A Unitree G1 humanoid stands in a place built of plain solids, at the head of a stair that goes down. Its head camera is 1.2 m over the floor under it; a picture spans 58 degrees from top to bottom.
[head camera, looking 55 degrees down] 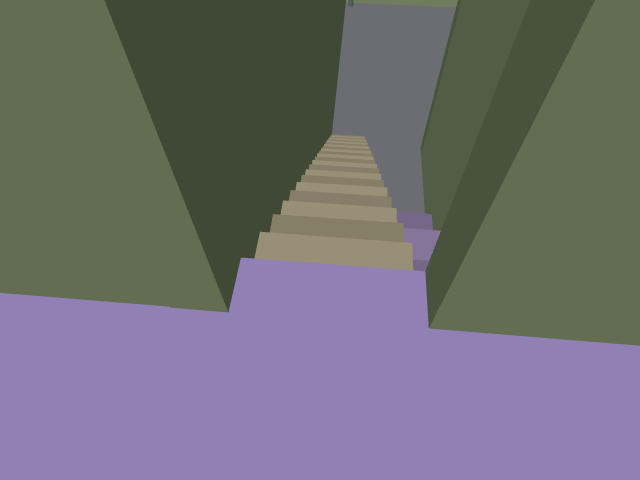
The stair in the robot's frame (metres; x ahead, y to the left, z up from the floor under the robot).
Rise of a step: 0.19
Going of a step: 0.24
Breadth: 0.60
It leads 5 degrees to the right of straight ahead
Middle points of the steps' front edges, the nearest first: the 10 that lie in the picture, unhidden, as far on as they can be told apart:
0.74 -0.04 0.00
0.98 -0.06 -0.19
1.22 -0.08 -0.37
1.46 -0.10 -0.56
1.70 -0.12 -0.75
1.94 -0.14 -0.93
2.18 -0.17 -1.12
2.42 -0.19 -1.30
2.66 -0.21 -1.49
2.90 -0.23 -1.68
